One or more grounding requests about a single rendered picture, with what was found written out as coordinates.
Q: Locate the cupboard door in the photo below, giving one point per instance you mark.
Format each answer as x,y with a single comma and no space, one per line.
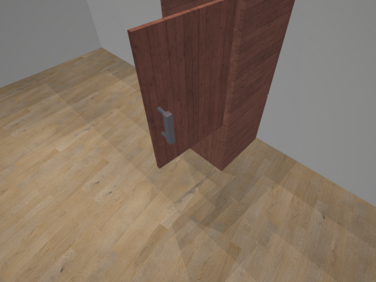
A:
182,63

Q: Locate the handle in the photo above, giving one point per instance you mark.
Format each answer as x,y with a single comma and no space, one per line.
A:
168,126

